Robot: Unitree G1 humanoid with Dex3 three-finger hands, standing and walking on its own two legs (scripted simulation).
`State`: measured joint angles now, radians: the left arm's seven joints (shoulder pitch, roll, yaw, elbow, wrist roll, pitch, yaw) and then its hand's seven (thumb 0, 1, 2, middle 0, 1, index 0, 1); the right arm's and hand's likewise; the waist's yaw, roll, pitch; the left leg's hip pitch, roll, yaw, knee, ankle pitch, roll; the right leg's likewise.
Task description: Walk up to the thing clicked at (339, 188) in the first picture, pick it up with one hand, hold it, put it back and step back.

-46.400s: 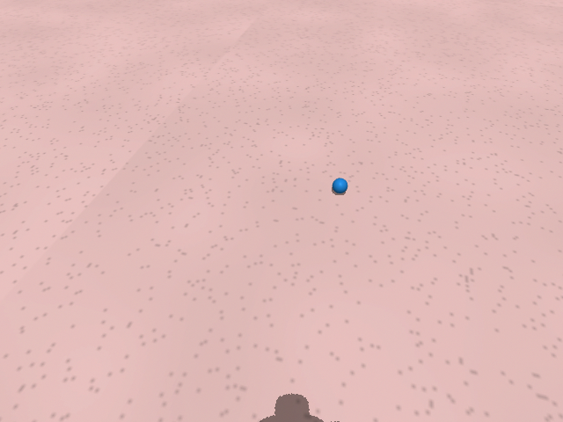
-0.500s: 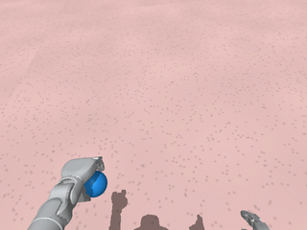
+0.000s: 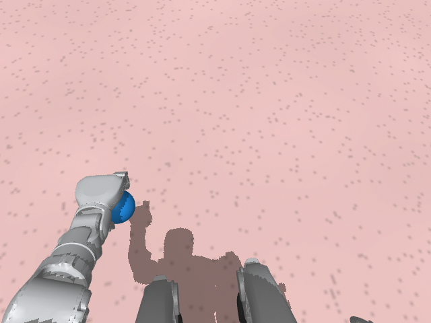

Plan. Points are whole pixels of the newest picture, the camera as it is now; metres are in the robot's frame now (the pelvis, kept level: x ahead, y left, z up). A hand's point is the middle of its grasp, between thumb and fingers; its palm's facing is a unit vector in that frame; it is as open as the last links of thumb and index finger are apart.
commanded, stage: crouch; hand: left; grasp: from above
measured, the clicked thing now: (117, 206) +0.41 +0.19 -0.15
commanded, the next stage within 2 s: lower in 1.30 s
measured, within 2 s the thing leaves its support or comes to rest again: neither
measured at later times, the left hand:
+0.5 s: hand (133, 219) +0.43 +0.19 -0.32, palm faces -0.44 +0.00 -0.90, open 10.5 cm
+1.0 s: hand (140, 221) +0.44 +0.18 -0.40, palm faces -0.46 -0.01 -0.89, open 10.4 cm
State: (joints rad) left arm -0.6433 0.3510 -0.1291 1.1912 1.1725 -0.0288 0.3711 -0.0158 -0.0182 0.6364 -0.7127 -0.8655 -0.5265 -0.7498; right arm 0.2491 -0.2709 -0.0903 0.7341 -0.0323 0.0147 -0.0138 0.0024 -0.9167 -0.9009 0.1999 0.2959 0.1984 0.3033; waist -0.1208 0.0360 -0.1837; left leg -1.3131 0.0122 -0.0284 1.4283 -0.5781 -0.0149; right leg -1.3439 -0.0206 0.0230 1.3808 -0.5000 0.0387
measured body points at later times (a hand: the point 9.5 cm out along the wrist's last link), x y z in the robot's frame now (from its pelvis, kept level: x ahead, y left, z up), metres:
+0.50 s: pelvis -0.02 +0.00 -0.17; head +0.19 +0.02 +0.23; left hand +0.45 +0.19 -0.27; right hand +0.04 -0.28 -0.30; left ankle +0.04 +0.12 -0.58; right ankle +0.07 -0.14 -0.58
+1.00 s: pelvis -0.03 +0.00 -0.24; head +0.21 +0.02 +0.15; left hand +0.46 +0.18 -0.35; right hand +0.00 -0.28 -0.35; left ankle +0.04 +0.12 -0.58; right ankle +0.07 -0.14 -0.58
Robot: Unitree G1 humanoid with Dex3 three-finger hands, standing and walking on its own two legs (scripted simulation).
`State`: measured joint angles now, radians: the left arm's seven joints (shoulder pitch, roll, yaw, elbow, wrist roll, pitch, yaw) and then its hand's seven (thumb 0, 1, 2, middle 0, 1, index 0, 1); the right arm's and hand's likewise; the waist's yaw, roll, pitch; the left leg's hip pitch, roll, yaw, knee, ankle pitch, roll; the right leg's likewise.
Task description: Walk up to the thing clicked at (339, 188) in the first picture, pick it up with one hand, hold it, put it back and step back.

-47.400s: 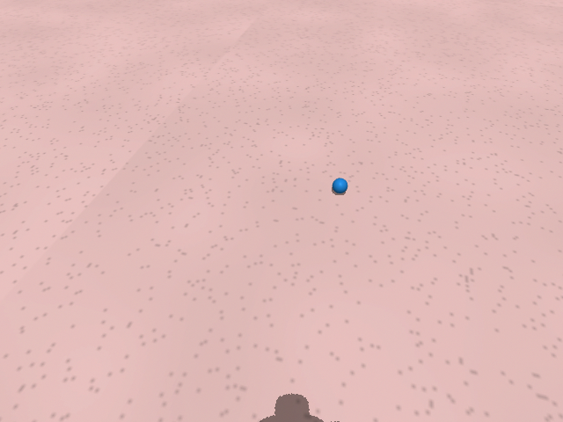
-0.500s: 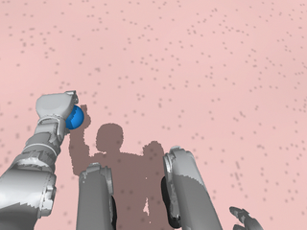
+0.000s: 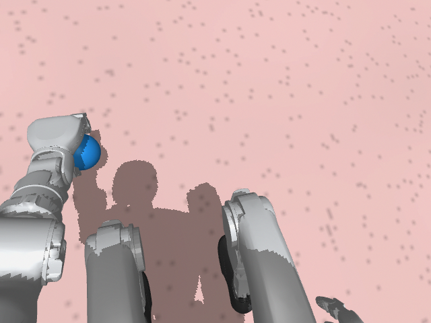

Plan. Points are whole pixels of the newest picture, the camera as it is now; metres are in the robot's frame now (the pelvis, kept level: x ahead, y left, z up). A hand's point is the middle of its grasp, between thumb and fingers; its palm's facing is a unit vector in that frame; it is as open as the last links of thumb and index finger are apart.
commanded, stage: crouch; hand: left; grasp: from above
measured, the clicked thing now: (80, 151) +0.48 +0.18 -0.21
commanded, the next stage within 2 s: lower in 0.30 s
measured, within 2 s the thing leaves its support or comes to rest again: rests again in 1.48 s
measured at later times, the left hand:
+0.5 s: hand (74, 153) +0.48 +0.19 -0.21, palm faces -0.47 -0.01 -0.88, open 10.4 cm
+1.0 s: hand (84, 156) +0.49 +0.19 -0.27, palm faces -0.46 -0.04 -0.89, open 10.3 cm
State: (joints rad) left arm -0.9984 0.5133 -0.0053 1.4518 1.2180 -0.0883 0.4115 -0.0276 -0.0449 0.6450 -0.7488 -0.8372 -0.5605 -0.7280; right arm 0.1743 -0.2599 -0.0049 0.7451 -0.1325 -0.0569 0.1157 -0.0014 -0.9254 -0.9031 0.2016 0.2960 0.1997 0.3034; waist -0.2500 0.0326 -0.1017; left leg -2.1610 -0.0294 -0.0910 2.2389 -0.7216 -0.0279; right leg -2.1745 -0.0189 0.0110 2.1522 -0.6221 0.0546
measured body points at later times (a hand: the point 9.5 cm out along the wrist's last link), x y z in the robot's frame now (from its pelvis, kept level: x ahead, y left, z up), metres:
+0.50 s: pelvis +0.00 +0.00 -0.04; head +0.24 +0.03 +0.34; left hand +0.50 +0.19 -0.16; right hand +0.01 -0.27 -0.15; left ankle +0.07 +0.13 -0.35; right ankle +0.11 -0.14 -0.35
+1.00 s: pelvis +0.00 +0.00 -0.07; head +0.27 +0.05 +0.29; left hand +0.51 +0.19 -0.22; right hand +0.00 -0.26 -0.16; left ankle +0.07 +0.13 -0.35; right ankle +0.11 -0.14 -0.35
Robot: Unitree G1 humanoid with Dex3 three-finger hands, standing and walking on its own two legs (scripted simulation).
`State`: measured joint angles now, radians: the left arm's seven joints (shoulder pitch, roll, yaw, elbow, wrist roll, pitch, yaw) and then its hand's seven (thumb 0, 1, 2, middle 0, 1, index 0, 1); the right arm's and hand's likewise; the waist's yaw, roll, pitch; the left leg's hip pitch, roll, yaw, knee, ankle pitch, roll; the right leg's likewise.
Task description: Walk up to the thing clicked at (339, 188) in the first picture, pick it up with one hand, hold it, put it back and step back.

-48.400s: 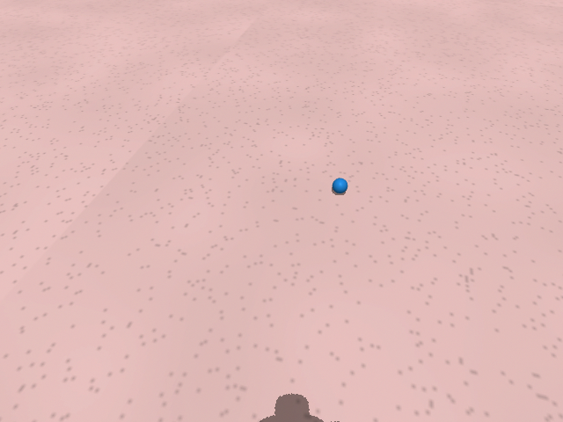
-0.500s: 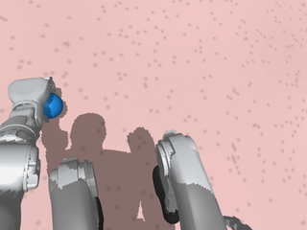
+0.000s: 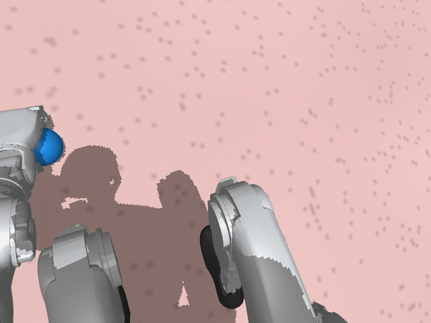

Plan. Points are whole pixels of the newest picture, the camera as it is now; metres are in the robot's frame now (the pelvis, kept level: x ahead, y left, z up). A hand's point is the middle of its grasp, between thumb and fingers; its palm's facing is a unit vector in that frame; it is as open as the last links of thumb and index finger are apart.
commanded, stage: rest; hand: left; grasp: from above
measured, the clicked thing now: (40, 146) +0.49 +0.20 -0.24
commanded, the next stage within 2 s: open in 0.82 s
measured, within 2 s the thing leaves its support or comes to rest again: rests again in 0.48 s
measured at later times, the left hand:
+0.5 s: hand (34, 152) +0.48 +0.21 -0.24, palm faces -0.46 -0.10 -0.88, open 10.2 cm
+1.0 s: hand (35, 151) +0.48 +0.21 -0.24, palm faces -0.45 -0.09 -0.89, open 10.1 cm
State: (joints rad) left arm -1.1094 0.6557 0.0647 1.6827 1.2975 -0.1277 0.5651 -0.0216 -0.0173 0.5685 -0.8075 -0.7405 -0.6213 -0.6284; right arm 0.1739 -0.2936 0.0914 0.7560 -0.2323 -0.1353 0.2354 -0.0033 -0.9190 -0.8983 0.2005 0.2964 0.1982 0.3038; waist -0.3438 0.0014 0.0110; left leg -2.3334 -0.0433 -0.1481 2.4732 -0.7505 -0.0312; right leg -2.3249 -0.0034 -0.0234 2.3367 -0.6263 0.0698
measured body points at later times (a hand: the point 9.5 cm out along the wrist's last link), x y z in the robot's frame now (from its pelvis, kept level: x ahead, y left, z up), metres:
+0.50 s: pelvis +0.00 +0.01 -0.01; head +0.27 +0.08 +0.34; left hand +0.50 +0.21 -0.19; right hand -0.02 -0.26 -0.08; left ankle +0.06 +0.13 -0.28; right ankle +0.11 -0.14 -0.28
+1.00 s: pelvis -0.01 +0.01 -0.01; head +0.27 +0.09 +0.34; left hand +0.50 +0.21 -0.19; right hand -0.01 -0.24 -0.07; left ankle +0.06 +0.13 -0.28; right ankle +0.11 -0.14 -0.28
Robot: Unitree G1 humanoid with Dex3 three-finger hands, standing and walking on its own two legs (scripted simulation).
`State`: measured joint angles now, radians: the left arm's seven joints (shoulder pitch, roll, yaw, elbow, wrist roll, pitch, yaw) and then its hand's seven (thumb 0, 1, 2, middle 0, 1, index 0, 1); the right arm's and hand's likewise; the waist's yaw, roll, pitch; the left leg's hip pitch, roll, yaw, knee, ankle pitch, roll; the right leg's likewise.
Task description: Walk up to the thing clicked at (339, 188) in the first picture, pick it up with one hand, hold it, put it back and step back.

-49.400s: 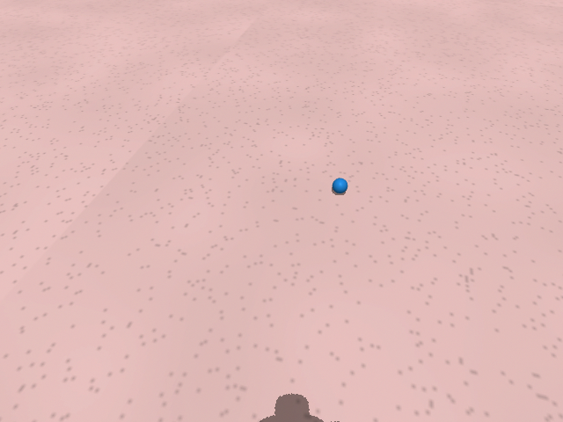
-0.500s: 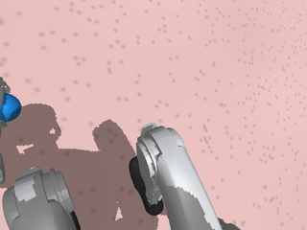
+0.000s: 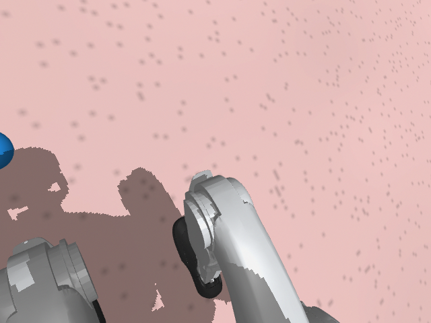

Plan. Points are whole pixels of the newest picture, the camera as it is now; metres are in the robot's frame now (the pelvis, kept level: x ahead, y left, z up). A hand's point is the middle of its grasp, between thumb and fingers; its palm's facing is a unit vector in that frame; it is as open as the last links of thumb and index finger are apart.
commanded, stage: open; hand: left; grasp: from above
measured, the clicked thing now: out of the picture +0.49 +0.22 -0.27
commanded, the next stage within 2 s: withdraw in 1.06 s
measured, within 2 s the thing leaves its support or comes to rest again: neither
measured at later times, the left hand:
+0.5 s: hand out of the picture +0.47 +0.24 -0.24, palm faces -0.44 -0.13 -0.89, open 12.3 cm
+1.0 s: hand out of the picture +0.47 +0.24 -0.24, palm faces -0.43 -0.12 -0.89, open 13.0 cm
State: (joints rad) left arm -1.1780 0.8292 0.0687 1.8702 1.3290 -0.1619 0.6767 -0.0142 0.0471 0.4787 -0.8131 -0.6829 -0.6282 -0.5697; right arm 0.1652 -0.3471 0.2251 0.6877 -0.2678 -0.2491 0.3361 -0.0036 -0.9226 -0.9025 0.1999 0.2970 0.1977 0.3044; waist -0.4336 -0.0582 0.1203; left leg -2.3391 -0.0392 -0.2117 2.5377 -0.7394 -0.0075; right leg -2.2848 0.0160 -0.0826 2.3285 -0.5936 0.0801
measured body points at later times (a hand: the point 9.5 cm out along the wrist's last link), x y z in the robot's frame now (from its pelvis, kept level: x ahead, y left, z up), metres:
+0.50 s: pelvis +0.00 +0.00 +0.00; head +0.28 +0.10 +0.34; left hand +0.49 +0.24 -0.19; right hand +0.01 -0.25 -0.05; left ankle +0.06 +0.12 -0.27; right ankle +0.13 -0.14 -0.27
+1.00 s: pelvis +0.00 +0.00 +0.01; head +0.28 +0.10 +0.34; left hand +0.49 +0.24 -0.19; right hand +0.01 -0.25 -0.05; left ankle +0.06 +0.12 -0.27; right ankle +0.13 -0.14 -0.27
